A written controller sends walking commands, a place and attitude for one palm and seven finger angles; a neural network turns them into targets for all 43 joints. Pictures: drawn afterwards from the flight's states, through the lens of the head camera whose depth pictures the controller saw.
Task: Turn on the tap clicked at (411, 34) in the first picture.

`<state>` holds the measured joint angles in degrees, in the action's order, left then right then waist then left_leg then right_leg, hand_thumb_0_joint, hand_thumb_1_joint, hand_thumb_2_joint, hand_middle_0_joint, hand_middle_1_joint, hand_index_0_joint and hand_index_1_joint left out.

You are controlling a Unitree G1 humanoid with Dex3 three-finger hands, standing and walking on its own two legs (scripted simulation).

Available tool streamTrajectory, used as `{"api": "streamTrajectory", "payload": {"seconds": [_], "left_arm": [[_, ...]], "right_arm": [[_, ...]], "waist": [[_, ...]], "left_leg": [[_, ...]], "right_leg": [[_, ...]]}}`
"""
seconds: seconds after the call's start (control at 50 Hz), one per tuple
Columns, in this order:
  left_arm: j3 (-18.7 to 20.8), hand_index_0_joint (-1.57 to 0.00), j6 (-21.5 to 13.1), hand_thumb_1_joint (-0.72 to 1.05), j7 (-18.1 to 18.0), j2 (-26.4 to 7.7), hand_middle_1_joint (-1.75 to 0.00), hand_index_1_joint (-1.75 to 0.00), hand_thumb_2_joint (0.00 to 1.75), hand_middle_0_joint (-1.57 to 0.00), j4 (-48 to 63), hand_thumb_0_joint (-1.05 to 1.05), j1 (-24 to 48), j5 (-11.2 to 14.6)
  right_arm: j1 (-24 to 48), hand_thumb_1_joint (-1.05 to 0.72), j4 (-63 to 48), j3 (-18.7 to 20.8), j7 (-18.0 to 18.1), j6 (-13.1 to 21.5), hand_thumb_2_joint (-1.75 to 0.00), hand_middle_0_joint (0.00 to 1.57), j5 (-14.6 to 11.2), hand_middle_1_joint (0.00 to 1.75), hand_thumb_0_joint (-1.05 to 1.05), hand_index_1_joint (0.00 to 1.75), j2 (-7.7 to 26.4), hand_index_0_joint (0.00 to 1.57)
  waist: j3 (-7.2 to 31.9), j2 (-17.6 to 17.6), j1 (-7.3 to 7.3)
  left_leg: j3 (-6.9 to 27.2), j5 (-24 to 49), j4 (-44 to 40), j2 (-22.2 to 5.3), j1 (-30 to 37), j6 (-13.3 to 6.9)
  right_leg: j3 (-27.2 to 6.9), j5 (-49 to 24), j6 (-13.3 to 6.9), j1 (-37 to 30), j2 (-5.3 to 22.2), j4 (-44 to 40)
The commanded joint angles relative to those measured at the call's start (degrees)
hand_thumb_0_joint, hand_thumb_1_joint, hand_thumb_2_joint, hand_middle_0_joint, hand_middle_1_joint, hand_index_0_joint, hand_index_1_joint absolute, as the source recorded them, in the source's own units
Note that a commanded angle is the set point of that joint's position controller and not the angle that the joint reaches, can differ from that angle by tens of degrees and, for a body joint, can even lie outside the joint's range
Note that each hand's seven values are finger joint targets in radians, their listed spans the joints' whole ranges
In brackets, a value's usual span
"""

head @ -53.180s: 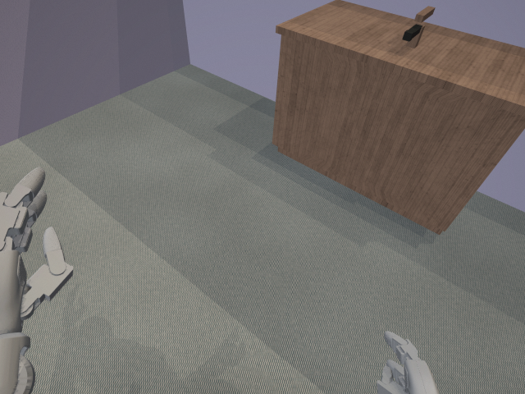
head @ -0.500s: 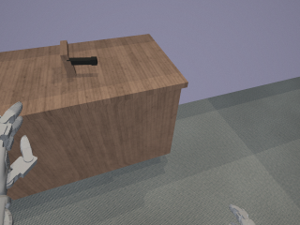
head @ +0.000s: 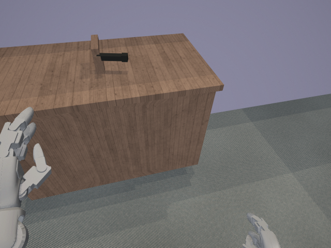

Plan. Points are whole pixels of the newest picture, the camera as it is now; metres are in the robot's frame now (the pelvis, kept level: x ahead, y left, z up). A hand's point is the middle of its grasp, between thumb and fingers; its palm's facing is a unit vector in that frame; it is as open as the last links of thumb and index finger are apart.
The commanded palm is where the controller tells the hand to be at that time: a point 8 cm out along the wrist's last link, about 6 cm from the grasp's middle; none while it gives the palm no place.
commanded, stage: stop stepping back and stand still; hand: left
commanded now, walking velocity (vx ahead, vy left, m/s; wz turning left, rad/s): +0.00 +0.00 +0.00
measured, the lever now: (124, 57) +0.82 +0.22 +0.06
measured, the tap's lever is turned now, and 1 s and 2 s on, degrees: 75 75 75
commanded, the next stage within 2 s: stand and check the lever's angle in 0.56 s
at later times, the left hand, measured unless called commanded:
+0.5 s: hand (48, 146) +0.25 +0.24 +0.17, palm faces +0.37 -0.84 -0.41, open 7.5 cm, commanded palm +0.19 +0.28 +0.19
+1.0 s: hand (37, 152) +0.24 +0.26 +0.17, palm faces +0.39 -0.85 -0.36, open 7.5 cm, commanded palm +0.19 +0.30 +0.19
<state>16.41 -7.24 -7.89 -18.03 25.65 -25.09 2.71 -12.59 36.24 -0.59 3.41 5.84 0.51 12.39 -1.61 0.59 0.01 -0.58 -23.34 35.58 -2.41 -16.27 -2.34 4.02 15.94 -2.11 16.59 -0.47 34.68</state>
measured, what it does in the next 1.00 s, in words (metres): stands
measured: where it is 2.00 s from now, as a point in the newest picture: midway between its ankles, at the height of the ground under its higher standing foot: outside the picture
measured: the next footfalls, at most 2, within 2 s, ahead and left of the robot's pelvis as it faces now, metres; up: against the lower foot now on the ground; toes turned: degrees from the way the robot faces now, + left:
left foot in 1.48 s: +0.16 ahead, +0.14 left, +0.00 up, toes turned +2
right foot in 1.72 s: +0.30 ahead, -0.12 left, +0.00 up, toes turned -4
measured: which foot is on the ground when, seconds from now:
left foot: down 0.00-1.00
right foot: down 0.00-1.00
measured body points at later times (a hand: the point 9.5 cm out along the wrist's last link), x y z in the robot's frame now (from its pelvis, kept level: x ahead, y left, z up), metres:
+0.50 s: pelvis +0.03 +0.00 +0.01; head +0.05 +0.00 +0.46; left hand +0.23 +0.29 +0.20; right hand +0.21 -0.23 -0.07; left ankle +0.04 +0.12 -0.73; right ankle +0.03 -0.10 -0.73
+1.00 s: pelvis +0.02 +0.02 +0.02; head +0.02 +0.01 +0.47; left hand +0.21 +0.30 +0.19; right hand +0.20 -0.21 -0.06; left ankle +0.04 +0.12 -0.73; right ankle +0.03 -0.10 -0.73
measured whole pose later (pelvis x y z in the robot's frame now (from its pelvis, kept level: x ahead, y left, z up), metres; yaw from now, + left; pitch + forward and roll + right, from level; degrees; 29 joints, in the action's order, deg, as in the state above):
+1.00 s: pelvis +0.02 +0.02 +0.02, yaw +0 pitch -1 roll -1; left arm 17.6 -7.2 -8.8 -19.8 25.7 -26.6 3.3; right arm -10.9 34.5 -0.8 3.9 4.1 0.1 11.6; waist -0.9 1.5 0.3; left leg -1.5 -12.0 25.1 -0.5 -11.7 -1.0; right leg 0.7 11.6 -0.6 9.1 -1.4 22.1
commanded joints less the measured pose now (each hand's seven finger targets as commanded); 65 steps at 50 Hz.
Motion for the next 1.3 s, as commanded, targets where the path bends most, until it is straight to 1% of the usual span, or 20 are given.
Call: {"api": "streamTrajectory", "payload": {"seconds": [0.0, 0.02, 0.1, 0.12, 0.14, 0.16, 0.22, 0.26, 0.3, 0.42, 0.58, 0.7, 0.98, 1.04, 1.1, 1.14, 1.18, 1.22, 1.26, 1.28], "left_arm": [[9.87, -0.20, -5.46, 0.90, -2.87, -14.42, -0.30, -0.30, 0.90, -0.20, 19.76, 0.00, 10.59, -0.91], [12.43, -0.20, -5.20, 0.90, -2.46, -15.99, -0.30, -0.30, 0.90, -0.20, 17.85, 0.00, 8.99, -0.98], [9.15, -0.20, -3.89, 0.90, -1.37, -10.29, -0.30, -0.30, 0.90, -0.20, 8.74, 0.00, -0.06, -0.90], [7.69, -0.20, -4.16, 0.90, -0.87, -9.61, -0.30, -0.30, 0.90, -0.20, 8.80, 0.00, 0.17, -1.11], [7.92, -0.20, -4.16, 0.90, -0.39, -10.27, -0.30, -0.30, 0.90, -0.20, 7.79, 0.00, -0.31, -0.88], [7.78, -0.20, -3.90, 0.90, -0.29, -10.95, -0.30, -0.30, 0.90, -0.20, 9.83, 0.00, 1.77, -0.38], [7.32, -0.20, -3.51, 0.90, -0.63, -10.60, -0.30, -0.30, 0.90, -0.20, 12.01, 0.00, 3.73, 0.21], [8.60, -0.20, -4.13, 0.90, -1.05, -11.70, -0.30, -0.30, 0.90, -0.20, 14.11, 0.00, 2.71, 0.26], [9.46, -0.20, -4.52, 0.90, -1.54, -13.10, -0.30, -0.30, 0.90, -0.20, 16.58, 0.00, 3.39, 0.32], [9.81, -0.20, -4.66, 0.90, -1.86, -12.71, -0.30, -0.30, 0.90, -0.20, 16.27, 0.00, 1.08, 0.11], [7.84, -0.20, -3.73, 0.90, -1.25, -10.26, -0.30, -0.30, 0.90, -0.20, 11.40, 0.00, -1.25, 0.82], [8.21, -0.20, -3.95, 0.90, -1.71, -12.51, -0.30, -0.30, 0.90, -0.20, 15.30, 0.00, 4.43, 0.44], [7.20, -0.20, -3.51, 0.90, -1.67, -10.67, -0.30, -0.30, 0.90, -0.20, 10.03, 0.00, 2.02, 0.39], [6.62, -0.20, -3.18, 0.90, -2.00, -10.55, -0.30, -0.30, 0.90, -0.20, 10.91, 0.00, 4.09, 0.14], [6.48, -0.20, -2.76, 0.90, -2.39, -10.76, -0.30, -0.30, 0.90, -0.20, 12.87, 0.00, 7.56, -0.64], [6.38, -0.20, -2.45, 0.90, -2.79, -10.46, -0.30, -0.30, 0.90, -0.20, 12.10, 0.00, 8.26, -1.19], [6.86, -0.20, -2.33, 0.90, -3.01, -10.70, -0.30, -0.30, 0.90, -0.20, 11.95, 0.00, 7.95, -1.39], [7.03, -0.20, -2.35, 0.90, -2.90, -10.70, -0.30, -0.30, 0.90, -0.20, 10.70, 0.00, 6.52, -1.16], [7.45, -0.20, -2.43, 0.90, -2.61, -11.53, -0.30, -0.30, 0.90, -0.20, 10.38, 0.00, 5.48, -0.81], [7.65, -0.20, -2.58, 0.90, -2.48, -12.20, -0.30, -0.30, 0.90, -0.20, 11.45, 0.00, 6.61, -0.40]], "right_arm": [[7.47, -0.90, -10.38, 2.04, 1.19, 3.71, -0.90, 0.20, 0.01, 0.30, 0.00, 0.30, 5.05, 0.20], [7.00, -0.90, -9.30, 2.99, 0.89, 3.64, -0.90, 0.20, 0.28, 0.30, 0.00, 0.30, 4.67, 0.20], [6.16, -0.90, -9.28, 2.43, 0.05, 4.28, -0.90, 0.20, -1.48, 0.30, 0.00, 0.30, 4.65, 0.20], [6.70, -0.90, -9.59, 2.61, -0.17, 3.98, -0.90, 0.20, -1.49, 0.30, 0.00, 0.30, 4.52, 0.20], [6.39, -0.90, -9.55, 3.18, -0.46, 3.66, -0.90, 0.20, -1.25, 0.30, 0.00, 0.30, 4.86, 0.20], [6.59, -0.90, -9.31, 3.06, -0.76, 3.56, -0.90, 0.20, -1.32, 0.30, 0.00, 0.30, 4.66, 0.20], [5.90, -0.90, -8.86, 3.51, -0.77, 3.99, -0.90, 0.20, -1.55, 0.30, 0.00, 0.30, 5.58, 0.20], [6.77, -0.90, -9.24, 2.94, -0.11, 3.73, -0.90, 0.20, -0.98, 0.30, 0.00, 0.30, 5.66, 0.20], [8.02, -0.90, -9.91, 3.13, 0.63, 3.34, -0.90, 0.20, -0.99, 0.30, 0.00, 0.30, 6.58, 0.20], [7.51, -0.90, -10.37, 2.97, 0.81, 2.92, -0.90, 0.20, -1.25, 0.30, 0.00, 0.30, 5.97, 0.20], [7.66, -0.90, -10.63, 3.34, 0.63, 1.57, -0.90, 0.20, -1.25, 0.30, 0.00, 0.30, 6.34, 0.20], [8.79, -0.90, -11.01, 2.89, 1.41, 1.61, -0.90, 0.20, -0.82, 0.30, 0.00, 0.30, 6.44, 0.20], [8.43, -0.90, -10.36, 2.72, 1.26, 1.20, -0.90, 0.20, -0.63, 0.30, 0.00, 0.30, 6.38, 0.20], [8.66, -0.90, -10.25, 2.55, 1.53, 0.88, -0.90, 0.20, -0.65, 0.30, 0.00, 0.30, 6.14, 0.20], [8.99, -0.90, -10.50, 2.25, 1.99, 0.70, -0.90, 0.20, -0.60, 0.30, 0.00, 0.30, 6.27, 0.20], [8.15, -0.90, -10.03, 2.00, 2.07, 0.84, -0.90, 0.20, -0.80, 0.30, 0.00, 0.30, 6.01, 0.20], [7.60, -0.90, -9.67, 2.18, 2.03, 1.18, -0.90, 0.20, -0.75, 0.30, 0.00, 0.30, 5.77, 0.20], [7.93, -0.90, -9.47, 2.25, 1.89, 1.20, -0.90, 0.20, -0.49, 0.30, 0.00, 0.30, 5.57, 0.20], [7.80, -0.90, -9.29, 2.50, 1.23, 1.17, -0.90, 0.20, -0.67, 0.30, 0.00, 0.30, 4.96, 0.20], [7.35, -0.90, -9.26, 2.97, 0.76, 1.19, -0.90, 0.20, -1.14, 0.30, 0.00, 0.30, 5.09, 0.20]], "waist": [[-0.29, 21.34, -0.34], [3.31, 11.94, 1.42], [1.59, 7.80, 0.64], [0.26, 1.03, 0.20], [1.05, -7.46, -0.68], [2.32, -10.54, -1.22], [7.12, -7.55, -0.80], [8.91, -1.96, -0.30], [8.25, 4.43, 0.41], [9.06, 5.05, 0.52], [7.20, 0.01, 0.02], [7.07, 4.92, 0.38], [6.27, 0.71, 0.41], [4.81, 3.18, -0.02], [2.18, 9.15, -0.43], [1.25, 11.35, -0.54], [1.91, 9.63, -0.15], [1.97, 4.31, 0.33], [1.76, -9.31, 0.49], [2.46, -12.42, 0.43]], "left_leg": [[28.85, -23.87, -31.30, -16.71, -3.61, -8.21], [19.89, -15.18, -28.81, -13.29, -6.68, -6.73], [7.34, -5.20, -16.33, -5.53, -5.10, -2.18], [4.14, 0.61, -9.11, -2.59, -5.42, -0.31], [1.71, 4.42, -0.06, 0.31, -5.58, 1.47], [0.35, 6.60, 4.41, 0.70, -5.61, 2.24], [1.71, 7.58, -0.05, -0.19, -1.08, 2.02], [2.63, 17.53, -9.69, -0.84, 5.57, 1.23], [6.50, 23.50, -12.24, -4.58, 9.36, -0.01], [5.32, 33.67, -10.64, -4.05, 9.08, 0.58], [3.76, 20.82, -11.19, -2.34, 6.70, 1.20], [4.35, 19.94, -13.90, -2.34, 7.46, 1.00], [4.22, 11.43, -15.75, -2.08, 5.50, 1.19], [5.95, -4.58, -17.64, -3.60, 3.63, -0.26], [9.92, -17.17, -21.74, -6.00, 0.64, -2.08], [13.22, -20.21, -23.38, -8.41, -0.32, -3.56], [12.29, -15.41, -19.96, -8.55, -0.19, -3.93], [7.87, -10.08, -12.38, -5.95, -3.94, -2.81], [-0.51, -3.21, 6.00, 0.25, -13.26, -0.27], [-2.34, -2.40, 14.53, 1.49, -17.42, 0.97]], "right_leg": [[-6.07, 10.84, 1.96, 7.77, -0.86, 20.35], [-4.78, 10.13, 1.92, 0.56, -1.16, 22.35], [-2.20, 1.45, 2.65, -8.40, -0.11, -9.87], [-7.09, -1.93, 1.24, -8.34, 2.27, -16.57], [-18.98, -2.86, -2.10, -6.23, 8.90, -20.06], [-24.09, -10.29, -4.28, -5.96, 14.18, -20.79], [-18.21, -19.10, -4.18, -9.54, 13.29, -14.87], [-12.13, -17.74, -1.18, -9.48, 8.61, -10.55], [-8.67, -12.05, 1.02, -6.01, 4.49, -9.60], [-6.86, -20.30, 1.29, -10.01, 3.13, -9.08], [-9.46, -15.42, 1.08, -8.18, 3.94, -14.26], [-8.58, -13.40, 1.02, -7.67, 3.11, -14.05], [-8.23, -7.05, 1.12, -7.34, 2.69, -16.57], [-8.19, 6.18, 0.22, -4.26, 1.70, -14.80], [-5.20, 10.21, -0.09, -1.42, -0.51, -8.67], [-2.20, 7.43, 0.25, -0.76, -1.96, -3.09], [-1.67, 5.82, -0.11, -2.27, -1.39, -4.77], [-6.72, 7.21, -2.16, -5.71, 1.01, -9.64], [-26.01, 11.47, -7.91, -10.60, 10.86, -17.43], [-33.71, 10.42, -11.17, -13.71, 16.78, -20.54]]}}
